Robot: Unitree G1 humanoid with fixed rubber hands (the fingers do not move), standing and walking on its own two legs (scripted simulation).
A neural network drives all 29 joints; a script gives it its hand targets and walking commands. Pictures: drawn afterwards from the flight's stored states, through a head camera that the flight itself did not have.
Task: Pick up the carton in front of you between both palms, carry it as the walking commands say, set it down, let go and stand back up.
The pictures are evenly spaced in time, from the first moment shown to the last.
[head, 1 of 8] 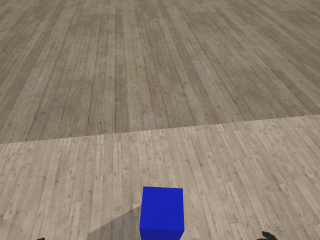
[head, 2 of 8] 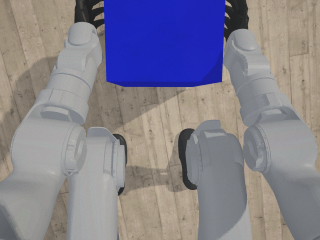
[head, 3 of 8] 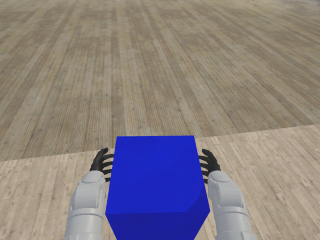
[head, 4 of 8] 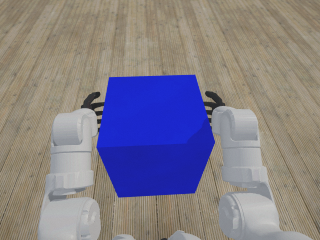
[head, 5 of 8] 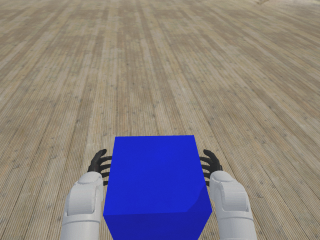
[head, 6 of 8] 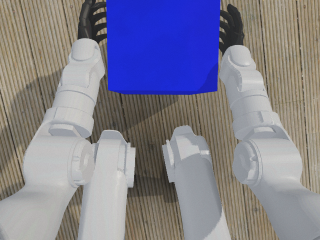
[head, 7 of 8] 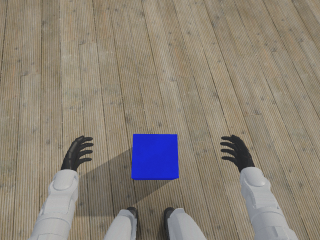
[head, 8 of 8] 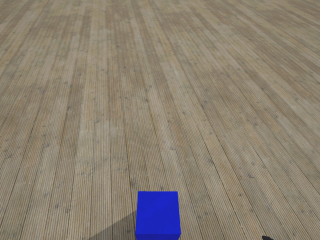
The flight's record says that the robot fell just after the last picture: no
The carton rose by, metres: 0.68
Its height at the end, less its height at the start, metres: -0.12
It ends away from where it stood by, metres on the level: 2.15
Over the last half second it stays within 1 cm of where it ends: yes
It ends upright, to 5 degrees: yes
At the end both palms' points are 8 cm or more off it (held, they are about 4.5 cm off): yes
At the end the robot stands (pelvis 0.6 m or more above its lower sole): yes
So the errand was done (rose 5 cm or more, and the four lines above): yes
